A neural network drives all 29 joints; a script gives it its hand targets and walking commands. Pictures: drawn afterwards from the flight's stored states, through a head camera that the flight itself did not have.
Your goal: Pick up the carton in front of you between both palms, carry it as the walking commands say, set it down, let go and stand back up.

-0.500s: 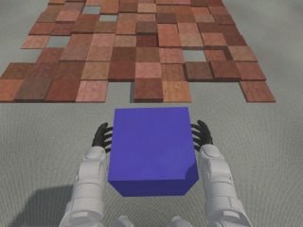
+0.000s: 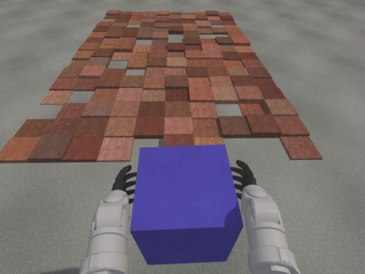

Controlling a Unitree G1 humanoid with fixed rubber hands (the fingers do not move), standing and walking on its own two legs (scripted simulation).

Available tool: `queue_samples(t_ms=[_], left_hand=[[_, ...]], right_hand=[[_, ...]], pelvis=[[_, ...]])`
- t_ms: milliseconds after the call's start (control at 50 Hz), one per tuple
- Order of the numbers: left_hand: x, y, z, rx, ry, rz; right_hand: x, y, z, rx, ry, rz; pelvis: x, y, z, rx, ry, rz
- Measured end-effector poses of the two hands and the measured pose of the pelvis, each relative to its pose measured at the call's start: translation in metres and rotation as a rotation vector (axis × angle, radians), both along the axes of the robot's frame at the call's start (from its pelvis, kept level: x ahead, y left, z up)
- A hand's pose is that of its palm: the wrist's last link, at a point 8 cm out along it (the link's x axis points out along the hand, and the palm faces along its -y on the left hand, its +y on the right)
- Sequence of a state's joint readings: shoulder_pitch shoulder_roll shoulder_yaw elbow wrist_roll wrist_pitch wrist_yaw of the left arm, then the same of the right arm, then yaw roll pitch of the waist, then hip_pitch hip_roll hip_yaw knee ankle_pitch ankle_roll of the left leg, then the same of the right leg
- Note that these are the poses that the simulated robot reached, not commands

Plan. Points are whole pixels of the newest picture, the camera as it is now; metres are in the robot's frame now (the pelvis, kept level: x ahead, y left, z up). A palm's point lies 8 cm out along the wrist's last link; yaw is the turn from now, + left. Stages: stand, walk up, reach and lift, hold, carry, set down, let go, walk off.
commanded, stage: reach and lift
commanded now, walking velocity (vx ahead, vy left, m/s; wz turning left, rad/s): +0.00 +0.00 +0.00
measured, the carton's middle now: (184, 207) +0.30 +0.00 -0.04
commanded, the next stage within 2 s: hold in 0.78 s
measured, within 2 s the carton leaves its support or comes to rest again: neither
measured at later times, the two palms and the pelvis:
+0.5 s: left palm (119, 190) +0.30 +0.15 +0.03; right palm (248, 185) +0.31 -0.15 +0.04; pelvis +0.01 +0.00 +0.01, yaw +0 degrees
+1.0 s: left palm (117, 189) +0.29 +0.15 +0.06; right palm (252, 183) +0.30 -0.15 +0.06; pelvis +0.01 +0.00 +0.01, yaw +0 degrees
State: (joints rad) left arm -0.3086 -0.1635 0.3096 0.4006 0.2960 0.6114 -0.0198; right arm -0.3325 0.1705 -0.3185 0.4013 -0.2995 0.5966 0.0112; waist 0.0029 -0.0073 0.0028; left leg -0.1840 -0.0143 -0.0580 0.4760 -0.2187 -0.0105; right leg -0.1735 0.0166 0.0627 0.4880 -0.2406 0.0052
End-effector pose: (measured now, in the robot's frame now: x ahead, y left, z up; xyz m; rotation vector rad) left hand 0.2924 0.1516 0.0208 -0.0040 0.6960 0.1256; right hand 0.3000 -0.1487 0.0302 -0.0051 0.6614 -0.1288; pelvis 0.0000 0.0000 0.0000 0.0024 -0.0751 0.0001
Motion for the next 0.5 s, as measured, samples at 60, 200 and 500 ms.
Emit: queue_samples(t_ms=[60,200,500], left_hand=[[0.002,0.0,0.0,0.001,-0.003,-0.002],[0.006,0.001,0.007,0.003,-0.017,-0.003],[0.008,0.0,0.012,0.03,-0.007,-0.021]], right_hand=[[0.001,0.0,0.0,0.001,-0.003,-0.004],[0.004,0.001,0.006,-0.002,-0.017,0.0],[0.008,0.0,0.011,-0.027,-0.007,0.023]], pelvis=[[-0.002,0.001,0.0,0.0,-0.002,-0.003],[0.001,0.002,0.002,0.0,-0.006,-0.004],[0.014,0.0,0.007,0.0,-0.02,0.003]])
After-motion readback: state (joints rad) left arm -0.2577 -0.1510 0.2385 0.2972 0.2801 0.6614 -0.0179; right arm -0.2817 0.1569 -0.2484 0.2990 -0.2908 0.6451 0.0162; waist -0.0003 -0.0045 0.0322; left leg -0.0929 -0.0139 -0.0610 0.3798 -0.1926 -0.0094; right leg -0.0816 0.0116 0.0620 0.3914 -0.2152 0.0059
